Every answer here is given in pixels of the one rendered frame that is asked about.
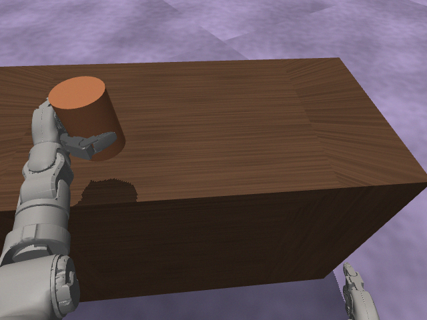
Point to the right robot hand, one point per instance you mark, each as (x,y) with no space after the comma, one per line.
(359,303)

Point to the left robot hand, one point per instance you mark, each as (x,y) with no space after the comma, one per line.
(47,127)

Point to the left robot arm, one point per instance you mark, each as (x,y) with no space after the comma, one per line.
(37,277)

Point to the can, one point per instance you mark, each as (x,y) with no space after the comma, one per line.
(85,109)

